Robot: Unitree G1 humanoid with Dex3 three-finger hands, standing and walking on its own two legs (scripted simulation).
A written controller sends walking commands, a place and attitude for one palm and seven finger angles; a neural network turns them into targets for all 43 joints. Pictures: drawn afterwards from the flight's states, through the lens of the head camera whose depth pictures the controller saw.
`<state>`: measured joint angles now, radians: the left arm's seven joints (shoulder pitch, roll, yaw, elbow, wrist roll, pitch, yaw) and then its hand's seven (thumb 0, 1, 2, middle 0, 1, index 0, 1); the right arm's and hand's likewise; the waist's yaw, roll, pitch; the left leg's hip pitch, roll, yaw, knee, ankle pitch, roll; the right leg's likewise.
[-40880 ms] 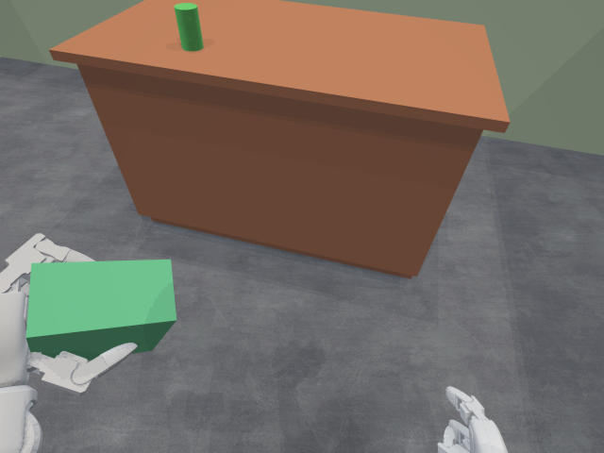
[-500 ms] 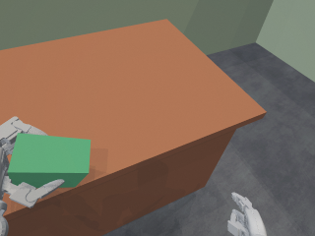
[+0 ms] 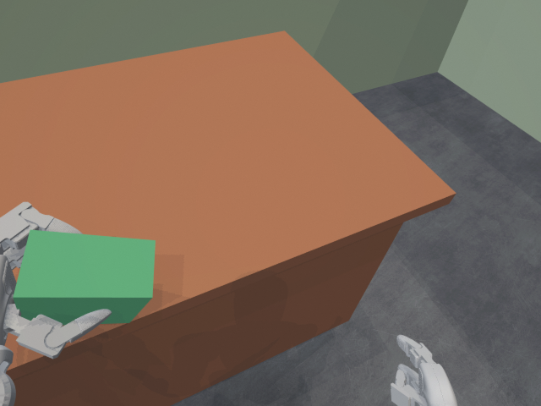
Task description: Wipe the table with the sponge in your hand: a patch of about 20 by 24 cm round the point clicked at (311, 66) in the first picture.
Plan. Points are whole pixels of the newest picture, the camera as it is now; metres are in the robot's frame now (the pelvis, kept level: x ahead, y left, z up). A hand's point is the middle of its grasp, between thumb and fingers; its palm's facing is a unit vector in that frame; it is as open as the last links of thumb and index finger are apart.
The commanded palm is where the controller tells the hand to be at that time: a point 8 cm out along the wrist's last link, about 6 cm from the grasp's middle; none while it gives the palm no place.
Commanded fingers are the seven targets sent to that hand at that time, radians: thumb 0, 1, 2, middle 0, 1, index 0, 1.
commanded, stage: shuffle to correct the standing spot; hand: left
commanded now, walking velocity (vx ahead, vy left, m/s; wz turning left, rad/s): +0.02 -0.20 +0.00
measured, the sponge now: (106, 284) +0.23 +0.20 +0.13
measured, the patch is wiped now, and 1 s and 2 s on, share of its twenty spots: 0.00 0.00 0.00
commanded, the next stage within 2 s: come to a stop and stand still in 0.72 s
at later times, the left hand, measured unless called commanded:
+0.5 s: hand (56, 270) +0.23 +0.24 +0.16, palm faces +0.31 -0.85 -0.41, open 10.5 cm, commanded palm +0.17 +0.29 +0.18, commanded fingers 0.00 0.10 1.30 -1.20 -1.60 -1.20 -1.60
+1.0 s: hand (2, 244) +0.24 +0.29 +0.18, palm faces +0.44 -0.78 -0.44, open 10.5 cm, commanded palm +0.15 +0.28 +0.18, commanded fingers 0.00 0.10 1.30 -1.20 -1.60 -1.20 -1.60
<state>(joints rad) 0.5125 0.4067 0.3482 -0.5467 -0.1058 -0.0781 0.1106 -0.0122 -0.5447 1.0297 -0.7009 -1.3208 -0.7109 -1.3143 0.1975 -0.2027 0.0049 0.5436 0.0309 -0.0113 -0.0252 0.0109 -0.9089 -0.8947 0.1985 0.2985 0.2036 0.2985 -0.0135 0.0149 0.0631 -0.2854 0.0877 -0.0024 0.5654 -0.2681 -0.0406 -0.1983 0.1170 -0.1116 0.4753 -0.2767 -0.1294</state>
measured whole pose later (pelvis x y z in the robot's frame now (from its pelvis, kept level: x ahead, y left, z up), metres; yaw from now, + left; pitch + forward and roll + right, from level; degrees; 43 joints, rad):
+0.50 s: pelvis +0.01 +0.01 +0.00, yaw +0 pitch +0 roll -1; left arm 0.49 0.41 0.35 -0.55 -0.10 -0.07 0.11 -0.01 -0.54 1.03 -0.70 -1.32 -0.71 -1.31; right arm 0.18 -0.20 0.01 0.54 0.03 0.00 -0.03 0.01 -0.91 -0.89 0.20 0.30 0.20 0.30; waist -0.01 0.01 0.07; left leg -0.28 0.08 0.00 0.56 -0.27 -0.05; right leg -0.19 0.11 -0.11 0.47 -0.29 -0.11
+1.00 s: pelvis -0.02 +0.01 +0.00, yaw -2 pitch -1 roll +0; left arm 0.22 0.49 0.48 -0.32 -0.07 -0.16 0.08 -0.01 -0.55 1.03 -0.70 -1.32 -0.71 -1.31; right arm 0.21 -0.22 -0.02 0.55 0.02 -0.11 -0.01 0.01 -0.91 -0.89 0.20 0.30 0.21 0.30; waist 0.05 -0.03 0.11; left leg -0.28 0.08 0.07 0.51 -0.22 -0.02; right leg -0.29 0.09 -0.08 0.59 -0.24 0.00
